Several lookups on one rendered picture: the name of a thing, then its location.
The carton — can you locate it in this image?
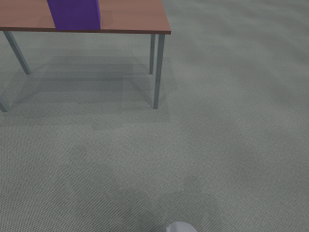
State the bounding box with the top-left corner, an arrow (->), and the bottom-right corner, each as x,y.
46,0 -> 100,31

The table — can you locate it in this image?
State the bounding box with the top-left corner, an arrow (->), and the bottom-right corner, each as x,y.
0,0 -> 171,112

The robot right thigh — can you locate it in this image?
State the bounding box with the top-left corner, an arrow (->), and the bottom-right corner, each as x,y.
166,221 -> 197,232

